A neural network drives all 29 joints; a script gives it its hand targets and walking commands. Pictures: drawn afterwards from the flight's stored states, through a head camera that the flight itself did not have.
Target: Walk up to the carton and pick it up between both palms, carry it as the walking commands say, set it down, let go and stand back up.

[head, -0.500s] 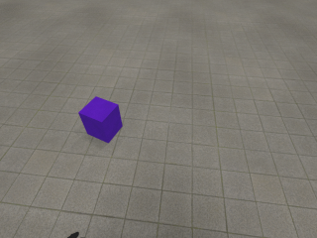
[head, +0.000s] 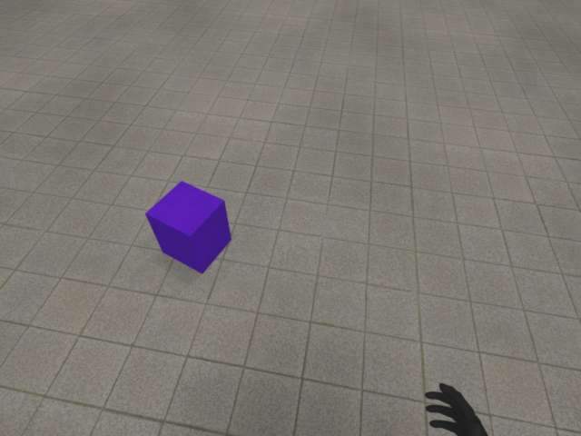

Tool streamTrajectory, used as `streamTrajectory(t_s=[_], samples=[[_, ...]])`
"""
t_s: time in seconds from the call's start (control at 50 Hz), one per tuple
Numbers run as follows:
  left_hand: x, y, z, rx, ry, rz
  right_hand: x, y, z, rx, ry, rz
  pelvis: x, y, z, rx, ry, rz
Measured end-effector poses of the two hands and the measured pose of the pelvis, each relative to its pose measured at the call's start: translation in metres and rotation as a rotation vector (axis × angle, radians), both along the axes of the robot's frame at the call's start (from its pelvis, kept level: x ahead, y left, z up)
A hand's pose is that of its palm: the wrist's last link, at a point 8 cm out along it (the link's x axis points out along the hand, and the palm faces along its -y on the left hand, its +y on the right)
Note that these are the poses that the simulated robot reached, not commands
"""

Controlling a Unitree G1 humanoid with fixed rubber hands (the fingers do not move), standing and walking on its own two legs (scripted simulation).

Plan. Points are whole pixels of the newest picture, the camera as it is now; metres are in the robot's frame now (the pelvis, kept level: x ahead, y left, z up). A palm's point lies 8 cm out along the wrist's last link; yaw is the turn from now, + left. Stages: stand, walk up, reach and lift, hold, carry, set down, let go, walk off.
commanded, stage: walk up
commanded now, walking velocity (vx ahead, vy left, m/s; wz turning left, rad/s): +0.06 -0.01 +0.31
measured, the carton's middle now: (192, 227) +0.93 +0.42 -0.64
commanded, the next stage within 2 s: none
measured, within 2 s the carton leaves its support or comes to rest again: neither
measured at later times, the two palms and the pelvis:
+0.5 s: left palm out of the picture +0.07 +0.20 -0.09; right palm out of the picture +0.15 -0.29 -0.12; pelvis +0.03 -0.06 +0.01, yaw +10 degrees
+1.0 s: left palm out of the picture -0.01 +0.21 -0.11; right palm out of the picture +0.13 -0.28 -0.10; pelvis -0.02 -0.06 +0.01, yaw +16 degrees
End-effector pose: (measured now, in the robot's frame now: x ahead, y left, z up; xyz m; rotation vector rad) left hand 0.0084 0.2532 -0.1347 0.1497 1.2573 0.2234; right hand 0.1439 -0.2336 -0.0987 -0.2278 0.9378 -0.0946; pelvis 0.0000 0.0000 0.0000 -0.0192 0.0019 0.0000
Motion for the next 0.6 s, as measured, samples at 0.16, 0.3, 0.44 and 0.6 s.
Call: streamTrajectory(t_s=[0.16,0.3,0.44,0.6], samples=[[0.086,0.004,0.009,0.011,-0.126,-0.058,-0.038,-0.017,-0.006,-0.061,0.181,-0.041,0.01,0.001,0.005,0.01,0.011,0.071],[0.118,-0.024,0.024,0.015,-0.207,-0.065,-0.047,-0.041,-0.018,-0.05,0.241,-0.039,0.018,-0.019,0.004,0.024,0.021,0.121],[0.085,-0.05,0.036,0.075,-0.174,-0.016,-0.015,-0.055,-0.03,0.014,0.21,0.024,0.024,-0.051,0.004,0.061,0.005,0.157],[0.047,-0.051,0.056,0.131,-0.149,0.098,0.022,-0.058,-0.02,0.033,0.176,0.114,0.027,-0.067,0.017,0.096,0.02,0.196]])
